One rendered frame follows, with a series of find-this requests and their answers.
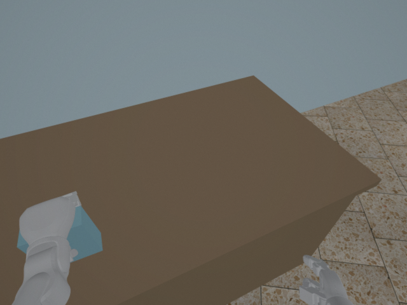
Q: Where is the left robot forearm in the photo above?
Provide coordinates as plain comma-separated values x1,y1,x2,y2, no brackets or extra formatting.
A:
12,236,71,305

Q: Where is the robot right hand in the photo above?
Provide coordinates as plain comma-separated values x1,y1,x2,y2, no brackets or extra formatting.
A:
299,255,348,305

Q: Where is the sponge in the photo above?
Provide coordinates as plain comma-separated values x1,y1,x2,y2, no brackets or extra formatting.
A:
17,206,103,262

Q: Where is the robot left hand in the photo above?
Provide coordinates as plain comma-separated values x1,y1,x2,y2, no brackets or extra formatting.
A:
19,191,81,262

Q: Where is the table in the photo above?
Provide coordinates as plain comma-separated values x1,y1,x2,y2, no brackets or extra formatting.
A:
0,76,381,305

